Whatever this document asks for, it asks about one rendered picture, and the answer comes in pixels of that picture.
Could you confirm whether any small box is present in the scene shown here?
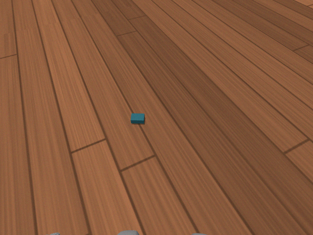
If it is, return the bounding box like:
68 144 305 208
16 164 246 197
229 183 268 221
131 113 145 123

